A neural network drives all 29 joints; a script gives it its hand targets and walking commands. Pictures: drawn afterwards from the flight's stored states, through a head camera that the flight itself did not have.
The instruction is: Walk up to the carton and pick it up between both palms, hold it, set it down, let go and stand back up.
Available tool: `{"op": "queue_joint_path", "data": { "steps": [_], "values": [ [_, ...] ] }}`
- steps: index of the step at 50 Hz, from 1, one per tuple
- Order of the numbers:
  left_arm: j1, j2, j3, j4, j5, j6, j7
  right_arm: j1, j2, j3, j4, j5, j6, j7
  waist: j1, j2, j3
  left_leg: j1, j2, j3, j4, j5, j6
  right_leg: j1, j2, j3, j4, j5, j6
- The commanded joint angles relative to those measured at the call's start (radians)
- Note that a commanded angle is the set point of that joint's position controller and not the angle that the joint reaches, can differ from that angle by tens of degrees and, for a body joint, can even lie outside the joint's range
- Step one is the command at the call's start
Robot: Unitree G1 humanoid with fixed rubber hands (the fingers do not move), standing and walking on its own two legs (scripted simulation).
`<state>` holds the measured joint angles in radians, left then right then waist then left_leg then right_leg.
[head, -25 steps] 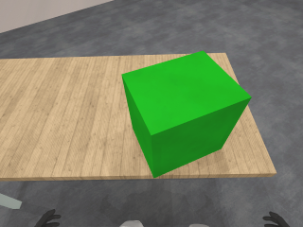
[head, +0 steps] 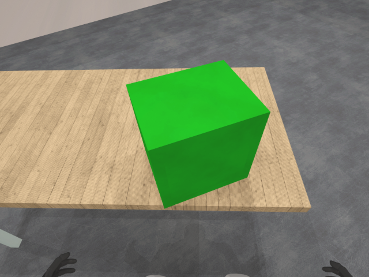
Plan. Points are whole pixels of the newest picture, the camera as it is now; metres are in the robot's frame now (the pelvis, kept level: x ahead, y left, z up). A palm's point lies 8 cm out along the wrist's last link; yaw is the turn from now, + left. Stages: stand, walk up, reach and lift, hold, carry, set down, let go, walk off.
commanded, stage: walk up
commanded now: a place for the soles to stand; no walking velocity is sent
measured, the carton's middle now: (193, 136) +0.43 +0.01 +0.03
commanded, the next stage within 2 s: reach and lift in 0.70 s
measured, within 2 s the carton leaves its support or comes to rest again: neither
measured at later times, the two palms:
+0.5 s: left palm out of the picture +0.11 +0.33 -0.08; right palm out of the picture +0.09 -0.30 -0.09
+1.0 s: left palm (63, 244) +0.19 +0.30 -0.05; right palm (354, 273) +0.14 -0.32 -0.07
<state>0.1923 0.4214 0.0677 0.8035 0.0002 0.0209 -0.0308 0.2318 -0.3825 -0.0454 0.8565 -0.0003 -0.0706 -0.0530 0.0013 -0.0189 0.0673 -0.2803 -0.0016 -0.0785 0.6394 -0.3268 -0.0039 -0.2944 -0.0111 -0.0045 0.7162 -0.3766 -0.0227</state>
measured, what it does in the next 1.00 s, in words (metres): stands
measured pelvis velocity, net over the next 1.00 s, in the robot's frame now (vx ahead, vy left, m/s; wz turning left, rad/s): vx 0.01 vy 0.00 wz -0.02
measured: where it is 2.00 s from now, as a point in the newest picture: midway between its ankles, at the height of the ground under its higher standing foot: outside the picture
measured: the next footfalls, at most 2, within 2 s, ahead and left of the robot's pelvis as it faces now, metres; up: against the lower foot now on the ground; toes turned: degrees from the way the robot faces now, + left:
none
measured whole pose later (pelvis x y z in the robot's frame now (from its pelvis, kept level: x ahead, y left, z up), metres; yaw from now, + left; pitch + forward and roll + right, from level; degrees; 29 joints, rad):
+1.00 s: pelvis +0.01 +0.00 +0.00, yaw -1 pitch -2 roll +0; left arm 0.10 0.39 0.07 0.45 0.00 0.36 0.02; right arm 0.11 -0.38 -0.15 0.94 -0.04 -0.23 0.08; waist 0.00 -0.01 0.08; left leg -0.28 0.04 -0.08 0.63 -0.32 -0.03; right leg -0.27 0.03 -0.01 0.64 -0.34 -0.03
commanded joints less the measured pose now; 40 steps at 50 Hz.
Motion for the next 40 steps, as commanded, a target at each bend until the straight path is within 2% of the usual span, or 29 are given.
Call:
{"op": "queue_joint_path", "data": {
  "steps": [1,3,5,7,10,12,14,17,19,25,35,36,37,38,40],
  "values": [
    [-0.071,0.180,0.039,-0.040,0.025,-0.029,-0.003,-0.082,-0.243,-0.024,-0.025,-0.024,-0.014,0.015,0.013,-0.013,-0.031,-0.055,0.072,-0.091,-0.136,-0.034,0.071,0.009,-0.098,0.189,-0.264,0.020,-0.086],
    [-0.085,0.185,0.040,-0.042,0.023,-0.032,-0.003,-0.068,-0.228,-0.021,-0.019,-0.026,-0.013,0.018,0.003,-0.027,-0.038,-0.038,0.036,-0.047,-0.104,-0.027,0.053,0.002,-0.127,0.220,-0.296,0.017,-0.103],
    [-0.087,0.189,0.037,-0.043,0.023,-0.033,0.000,-0.052,-0.228,-0.021,-0.015,-0.027,-0.014,0.017,0.001,-0.039,-0.043,-0.010,0.034,-0.040,-0.090,0.023,0.052,-0.015,-0.134,0.222,-0.294,0.038,-0.106],
    [-0.091,0.180,0.034,-0.047,0.019,-0.031,0.001,-0.038,-0.239,-0.021,-0.011,-0.028,-0.019,0.017,-0.004,-0.017,-0.060,0.018,0.065,-0.082,-0.128,0.078,0.066,-0.017,-0.105,0.182,-0.238,0.095,-0.083],
    [-0.078,0.164,0.033,-0.044,0.015,-0.026,0.001,-0.046,-0.259,-0.021,-0.010,-0.028,-0.024,0.015,0.014,0.037,-0.075,0.016,0.124,-0.165,-0.161,0.124,0.098,-0.001,-0.067,0.132,-0.162,0.142,-0.059],
    [-0.064,0.158,0.031,-0.042,0.016,-0.025,0.001,-0.054,-0.260,-0.021,-0.013,-0.026,-0.026,0.013,0.020,0.037,-0.084,0.011,0.144,-0.187,-0.169,0.142,0.110,0.019,-0.058,0.124,-0.145,0.151,-0.055],
    [-0.055,0.160,0.031,-0.033,0.016,-0.025,0.001,-0.065,-0.263,-0.022,-0.015,-0.025,-0.025,0.012,0.024,0.050,-0.092,0.011,0.142,-0.176,-0.160,0.181,0.104,0.040,-0.060,0.119,-0.148,0.185,-0.055],
    [-0.052,0.167,0.033,-0.029,0.016,-0.031,0.001,-0.065,-0.248,-0.022,-0.022,-0.022,-0.024,0.010,0.018,0.020,-0.103,0.016,0.109,-0.109,-0.115,0.235,0.082,0.065,-0.082,0.137,-0.182,0.253,-0.072],
    [-0.064,0.175,0.036,-0.032,0.017,-0.032,0.002,-0.059,-0.240,-0.021,-0.023,-0.019,-0.022,0.011,0.008,0.001,-0.101,0.019,0.090,-0.083,-0.099,0.235,0.072,0.060,-0.094,0.144,-0.195,0.262,-0.081],
    [-0.064,0.169,0.034,-0.033,0.017,-0.029,0.003,-0.053,-0.254,-0.024,-0.022,-0.021,-0.021,0.011,0.011,0.022,-0.095,0.016,0.119,-0.134,-0.128,0.186,0.094,0.037,-0.079,0.132,-0.171,0.206,-0.069],
    [-0.066,0.169,0.034,-0.035,0.019,-0.029,0.001,-0.064,-0.244,-0.021,-0.025,-0.021,-0.019,0.013,0.012,0.013,-0.084,-0.001,0.103,-0.117,-0.134,0.142,0.084,0.039,-0.081,0.141,-0.198,0.168,-0.074],
    [-0.394,0.125,0.009,-0.346,0.043,0.172,0.059,-0.361,-0.126,-0.187,0.085,-0.127,-0.191,0.072,-0.054,0.161,-0.029,-0.109,0.042,0.117,-0.089,-0.059,-0.044,-0.091,0.007,-0.094,-0.129,0.014,-0.034],
    [-0.295,0.090,0.014,-0.378,0.056,0.257,0.079,-0.276,-0.190,-0.212,0.098,-0.137,-0.201,0.107,-0.060,0.166,0.044,-0.168,0.079,0.104,-0.129,-0.138,-0.021,-0.012,0.036,-0.101,-0.084,0.004,-0.032],
    [-0.285,0.065,0.023,-0.388,0.063,0.284,0.083,-0.268,-0.199,-0.213,0.097,-0.143,-0.196,0.118,-0.070,0.161,0.063,-0.242,0.097,0.113,-0.147,-0.181,0.000,0.042,0.047,-0.112,-0.054,0.029,-0.028],
    [-0.253,0.054,0.023,-0.415,0.070,0.330,0.072,-0.256,-0.196,-0.189,0.097,-0.121,-0.200,0.132,-0.060,0.058,0.033,-0.169,0.077,0.124,-0.096,-0.109,0.002,0.015,0.036,-0.096,-0.094,0.065,-0.045]
  ]
}}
